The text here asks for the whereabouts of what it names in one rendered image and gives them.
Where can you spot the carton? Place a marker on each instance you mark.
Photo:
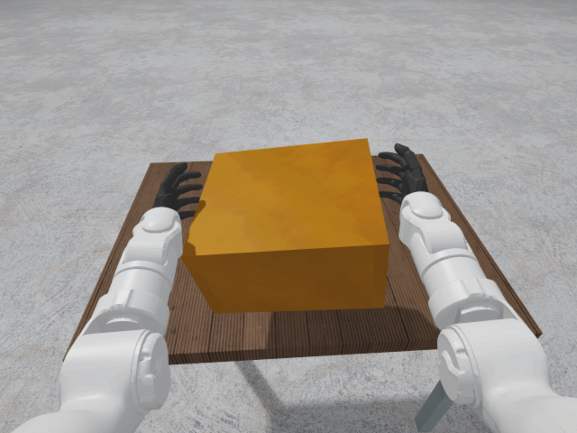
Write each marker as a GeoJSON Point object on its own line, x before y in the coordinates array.
{"type": "Point", "coordinates": [290, 228]}

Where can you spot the right robot hand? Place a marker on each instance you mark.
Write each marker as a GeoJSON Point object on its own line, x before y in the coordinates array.
{"type": "Point", "coordinates": [413, 180]}

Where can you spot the right robot upper arm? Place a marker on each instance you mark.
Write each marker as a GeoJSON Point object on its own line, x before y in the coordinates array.
{"type": "Point", "coordinates": [497, 368]}

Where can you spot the table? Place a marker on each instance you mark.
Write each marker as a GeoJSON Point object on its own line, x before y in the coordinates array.
{"type": "Point", "coordinates": [196, 335]}

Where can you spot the robot right forearm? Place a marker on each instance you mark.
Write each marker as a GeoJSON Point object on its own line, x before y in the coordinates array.
{"type": "Point", "coordinates": [458, 289]}

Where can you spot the left robot upper arm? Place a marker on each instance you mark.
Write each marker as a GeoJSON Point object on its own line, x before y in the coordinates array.
{"type": "Point", "coordinates": [109, 383]}

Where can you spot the left robot hand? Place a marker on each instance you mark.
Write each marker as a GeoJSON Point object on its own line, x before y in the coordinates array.
{"type": "Point", "coordinates": [170, 190]}

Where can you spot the robot left forearm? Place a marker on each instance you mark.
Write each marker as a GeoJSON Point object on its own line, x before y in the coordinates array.
{"type": "Point", "coordinates": [139, 294]}

